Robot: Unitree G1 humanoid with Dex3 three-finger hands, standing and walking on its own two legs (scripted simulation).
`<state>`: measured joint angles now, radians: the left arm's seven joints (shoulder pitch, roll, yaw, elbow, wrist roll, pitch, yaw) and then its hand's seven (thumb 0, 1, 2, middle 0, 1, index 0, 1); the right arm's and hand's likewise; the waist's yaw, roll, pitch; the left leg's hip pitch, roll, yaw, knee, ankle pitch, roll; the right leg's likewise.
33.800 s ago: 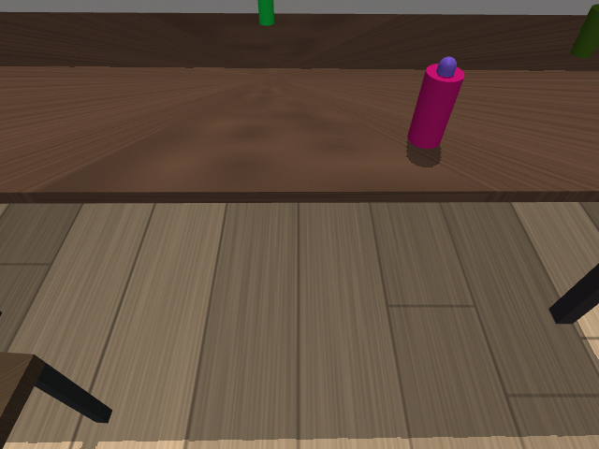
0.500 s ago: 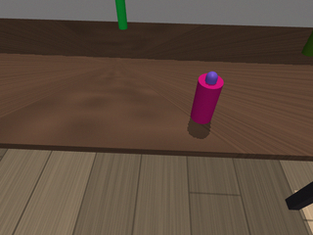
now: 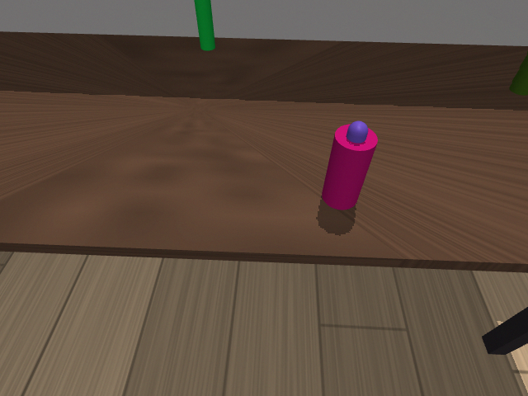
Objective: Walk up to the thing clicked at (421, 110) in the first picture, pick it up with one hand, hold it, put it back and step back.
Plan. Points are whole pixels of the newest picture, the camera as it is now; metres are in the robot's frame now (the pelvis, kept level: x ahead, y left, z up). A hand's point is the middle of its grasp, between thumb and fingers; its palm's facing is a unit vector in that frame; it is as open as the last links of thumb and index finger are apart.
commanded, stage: stand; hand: right
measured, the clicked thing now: (348, 163) +0.50 -0.15 +0.06
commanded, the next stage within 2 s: step back in 0.62 s
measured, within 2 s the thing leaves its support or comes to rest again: neither
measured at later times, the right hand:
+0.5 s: hand out of the picture +0.07 -0.25 -0.16, palm faces -0.03 +0.94 -0.34, open 7.4 cm
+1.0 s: hand out of the picture +0.01 -0.24 -0.16, palm faces -0.04 +0.90 -0.44, open 7.4 cm
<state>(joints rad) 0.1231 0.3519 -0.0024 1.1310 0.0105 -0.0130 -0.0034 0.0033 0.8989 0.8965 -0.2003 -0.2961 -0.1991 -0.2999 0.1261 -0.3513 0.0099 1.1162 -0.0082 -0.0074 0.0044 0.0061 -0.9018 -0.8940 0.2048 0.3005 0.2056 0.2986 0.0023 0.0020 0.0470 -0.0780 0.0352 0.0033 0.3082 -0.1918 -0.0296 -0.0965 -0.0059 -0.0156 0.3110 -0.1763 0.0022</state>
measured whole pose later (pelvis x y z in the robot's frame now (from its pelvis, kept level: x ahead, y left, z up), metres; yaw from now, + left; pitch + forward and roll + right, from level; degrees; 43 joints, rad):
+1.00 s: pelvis -0.06 +0.04 -0.03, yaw +0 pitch -2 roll -1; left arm 0.01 0.42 0.06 0.92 0.01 0.07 0.03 0.00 0.90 0.90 -0.20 -0.30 -0.20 -0.30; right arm 0.14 -0.38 -0.05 0.96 -0.02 0.03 0.01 0.00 -0.90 -0.89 0.20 0.30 0.20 0.30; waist -0.01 -0.06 0.20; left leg -0.28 -0.02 -0.02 0.67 -0.37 0.03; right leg -0.44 0.06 0.15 0.93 -0.52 -0.02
